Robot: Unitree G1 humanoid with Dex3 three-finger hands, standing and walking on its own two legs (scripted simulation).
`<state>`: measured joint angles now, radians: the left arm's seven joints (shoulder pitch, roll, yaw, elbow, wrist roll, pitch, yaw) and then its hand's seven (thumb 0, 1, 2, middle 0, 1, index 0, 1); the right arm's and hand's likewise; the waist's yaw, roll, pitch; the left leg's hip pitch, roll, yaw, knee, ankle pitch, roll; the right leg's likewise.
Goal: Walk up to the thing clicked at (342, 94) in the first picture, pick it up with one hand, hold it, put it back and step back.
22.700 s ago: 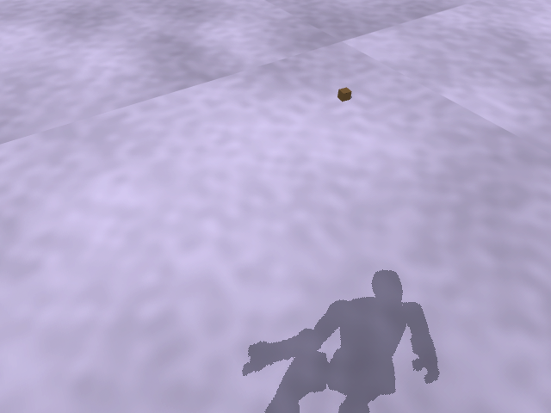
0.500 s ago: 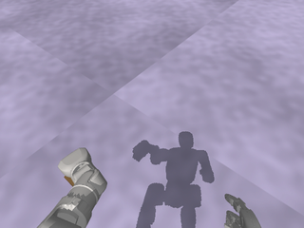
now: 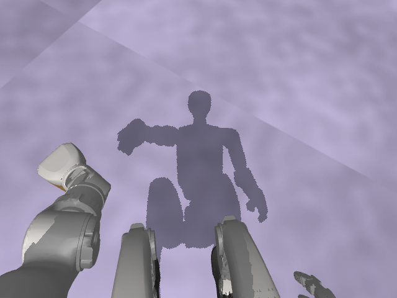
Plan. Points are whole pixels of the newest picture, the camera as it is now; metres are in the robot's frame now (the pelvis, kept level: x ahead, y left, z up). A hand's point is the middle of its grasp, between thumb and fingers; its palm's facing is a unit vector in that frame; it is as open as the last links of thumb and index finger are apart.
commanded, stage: crouch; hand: left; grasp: from above
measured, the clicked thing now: (73, 178) +0.39 +0.27 -0.17
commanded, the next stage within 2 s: lower in 1.22 s
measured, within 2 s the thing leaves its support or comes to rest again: neither
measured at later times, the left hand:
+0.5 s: hand (100, 178) +0.43 +0.25 -0.30, palm faces -0.25 -0.32 -0.91, open 7.1 cm
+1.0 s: hand (106, 180) +0.44 +0.25 -0.37, palm faces -0.27 -0.31 -0.91, open 6.9 cm
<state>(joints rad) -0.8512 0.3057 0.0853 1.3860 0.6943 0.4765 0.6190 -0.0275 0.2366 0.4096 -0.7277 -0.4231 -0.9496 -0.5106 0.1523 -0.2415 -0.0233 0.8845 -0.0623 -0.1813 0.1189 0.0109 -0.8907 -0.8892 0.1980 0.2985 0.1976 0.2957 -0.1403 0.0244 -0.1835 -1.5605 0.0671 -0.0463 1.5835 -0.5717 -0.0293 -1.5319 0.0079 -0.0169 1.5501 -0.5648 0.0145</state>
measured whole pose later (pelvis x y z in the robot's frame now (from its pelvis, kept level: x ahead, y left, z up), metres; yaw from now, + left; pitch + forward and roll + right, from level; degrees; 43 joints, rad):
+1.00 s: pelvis -0.03 +0.00 -0.23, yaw -2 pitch +35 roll -3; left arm -1.13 0.57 0.29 1.67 0.85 0.29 0.59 -0.08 0.30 0.21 -0.82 -0.32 -1.06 -0.37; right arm 0.15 -0.29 0.01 0.91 -0.18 -0.27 0.24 0.01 -0.91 -0.90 0.20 0.30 0.20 0.30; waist -0.24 0.04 -0.07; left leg -2.28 0.04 -0.11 2.33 -0.66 -0.04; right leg -2.25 0.03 -0.02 2.29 -0.65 0.03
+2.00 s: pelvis -0.02 +0.01 -0.26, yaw -7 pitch +33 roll -9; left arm -1.16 0.74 0.34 1.78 0.90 0.19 0.69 -0.08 0.27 0.24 -0.85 -0.29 -1.10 -0.35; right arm 0.15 -0.31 0.13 0.87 -0.24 -0.32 0.36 0.00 -0.92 -0.90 0.20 0.30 0.20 0.30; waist -0.33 -0.02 0.08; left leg -2.36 0.04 -0.20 2.48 -0.71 -0.03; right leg -2.29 0.05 -0.08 2.38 -0.67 0.05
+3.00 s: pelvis -0.03 +0.02 -0.26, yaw -11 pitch +27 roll -13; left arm -1.17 0.93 0.33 1.89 0.88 0.15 0.78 -0.04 0.26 0.28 -0.77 -0.37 -0.93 -0.38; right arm 0.13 -0.35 0.26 0.79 -0.25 -0.40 0.41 0.00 -0.91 -0.90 0.20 0.30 0.20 0.30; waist -0.42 -0.11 0.21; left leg -2.32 0.04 -0.27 2.51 -0.69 -0.02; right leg -2.21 0.06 -0.15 2.34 -0.63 0.07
